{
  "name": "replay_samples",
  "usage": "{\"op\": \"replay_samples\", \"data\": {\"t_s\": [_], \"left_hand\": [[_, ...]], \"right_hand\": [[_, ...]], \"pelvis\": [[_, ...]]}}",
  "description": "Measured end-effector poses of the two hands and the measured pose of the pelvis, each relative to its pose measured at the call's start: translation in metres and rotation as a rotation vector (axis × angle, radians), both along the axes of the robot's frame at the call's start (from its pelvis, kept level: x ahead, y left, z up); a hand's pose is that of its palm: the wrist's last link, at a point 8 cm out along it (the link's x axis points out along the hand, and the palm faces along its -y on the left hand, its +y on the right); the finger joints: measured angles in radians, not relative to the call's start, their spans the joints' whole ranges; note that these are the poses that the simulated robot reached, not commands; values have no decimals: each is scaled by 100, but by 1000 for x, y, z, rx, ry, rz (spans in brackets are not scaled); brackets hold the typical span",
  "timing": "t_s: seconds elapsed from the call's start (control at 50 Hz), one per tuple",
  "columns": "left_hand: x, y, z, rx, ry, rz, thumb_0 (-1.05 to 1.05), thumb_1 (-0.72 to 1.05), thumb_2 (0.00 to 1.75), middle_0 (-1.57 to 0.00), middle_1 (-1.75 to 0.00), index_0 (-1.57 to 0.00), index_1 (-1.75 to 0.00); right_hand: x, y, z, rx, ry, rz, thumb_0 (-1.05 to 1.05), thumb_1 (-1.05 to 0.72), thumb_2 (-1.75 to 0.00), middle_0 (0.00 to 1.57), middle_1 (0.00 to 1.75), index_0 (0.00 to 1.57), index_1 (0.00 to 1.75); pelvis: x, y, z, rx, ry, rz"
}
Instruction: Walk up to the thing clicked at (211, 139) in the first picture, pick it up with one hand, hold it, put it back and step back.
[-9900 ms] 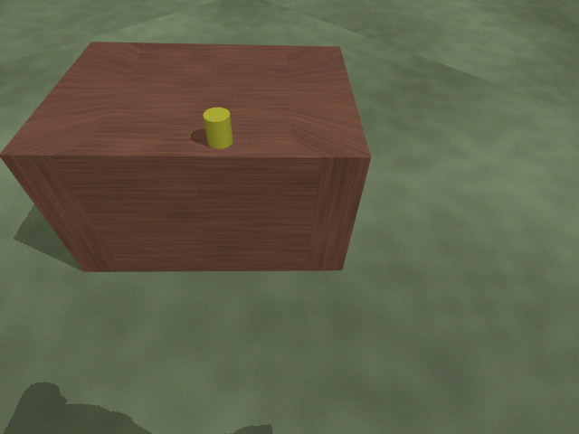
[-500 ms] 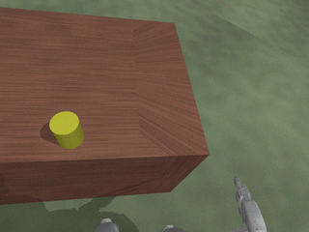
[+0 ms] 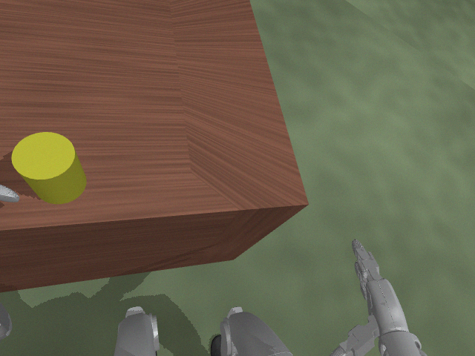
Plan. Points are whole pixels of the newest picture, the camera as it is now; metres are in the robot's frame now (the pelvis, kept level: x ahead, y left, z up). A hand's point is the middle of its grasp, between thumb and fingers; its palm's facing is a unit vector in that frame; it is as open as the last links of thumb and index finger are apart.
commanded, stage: close in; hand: left
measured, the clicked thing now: (53, 170) +0.43 +0.22 -0.03
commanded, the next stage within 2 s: rest palm in 0.48 s
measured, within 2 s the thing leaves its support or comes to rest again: leaves its support in 1.80 s
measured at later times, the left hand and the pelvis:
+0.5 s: hand (33, 143) +0.48 +0.25 -0.02, palm faces +0.22 -0.97 +0.05, open 17.8 cm; pelvis -0.01 -0.01 -0.02, yaw +0 degrees
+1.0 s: hand (53, 136) +0.48 +0.22 -0.01, palm faces +0.23 -0.97 +0.03, open 16.6 cm; pelvis +0.00 -0.01 -0.02, yaw +0 degrees
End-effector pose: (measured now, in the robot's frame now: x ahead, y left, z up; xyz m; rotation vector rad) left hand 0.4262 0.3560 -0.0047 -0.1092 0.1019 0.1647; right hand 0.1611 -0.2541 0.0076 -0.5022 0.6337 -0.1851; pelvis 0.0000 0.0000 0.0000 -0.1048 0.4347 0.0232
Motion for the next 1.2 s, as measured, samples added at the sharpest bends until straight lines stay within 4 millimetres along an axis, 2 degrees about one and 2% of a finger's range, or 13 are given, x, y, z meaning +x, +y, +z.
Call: {"op": "replay_samples", "data": {"t_s": [0.06,0.14,0.22,0.34,0.46,0.54,0.66,0.78,0.88,1.02,1.2], "left_hand": [[14,-12,-17,5,-9,12,-1,-60,6,-7,-8,-5,-8],[25,-15,-19,39,-54,43,0,-61,4,-7,-7,-6,-7],[30,-25,-17,55,-41,30,0,-61,3,-7,-7,-6,-7],[26,-45,-10,58,-15,9,-1,-61,1,-6,-6,-6,-5],[18,-53,-13,48,-13,49,-1,-61,1,-5,-5,-6,-4],[17,-58,-18,52,-25,49,-1,-61,1,-5,-5,-6,-3],[24,-71,-17,61,-44,23,0,-61,1,-5,-4,-5,-2],[24,-82,-16,74,-29,9,-1,-61,0,-7,-2,-6,-1],[20,-84,-13,67,-28,46,-1,-61,1,-16,-7,-15,-6],[26,-84,-6,80,-48,57,-1,-61,7,-35,-22,-36,-20],[34,-81,-5,76,-47,66,-1,-61,12,-50,-33,-51,-31]], "right_hand": [[-11,-7,1,-35,13,-15,-1,53,-5,6,5,6,5],[-22,-7,-8,-37,48,-26,-1,53,-5,6,5,6,5],[-20,2,-17,0,44,-13,-1,52,-5,6,5,6,5],[-11,10,-14,49,-13,7,-1,51,-5,6,5,6,5],[-12,3,5,27,-46,17,-1,52,-5,7,5,6,5],[-15,0,10,6,-29,21,-1,52,-5,6,5,6,5],[-13,-1,12,-12,-22,27,-1,51,-5,6,5,6,5],[-15,-2,3,20,-4,-1,-1,51,-6,6,5,6,5],[-14,0,1,51,-5,-11,-1,50,-6,6,5,6,5],[-7,2,11,45,-43,14,-1,49,-5,6,5,6,5],[-21,-4,17,14,-8,-5,-1,49,-5,6,5,6,5]], "pelvis": [[-3,-1,-8,-5,20,-8],[-6,-3,-17,-8,45,-15],[-6,-3,-22,-11,60,-15],[-4,-2,-22,-8,46,-15],[-5,-5,-19,3,25,-13],[-7,-7,-18,5,23,-7],[-7,-9,-19,1,26,-1],[-5,-7,-19,0,27,-5],[-2,-6,-17,7,19,-13],[-4,-9,-17,14,15,-12],[-7,-9,-16,7,16,-11]]}}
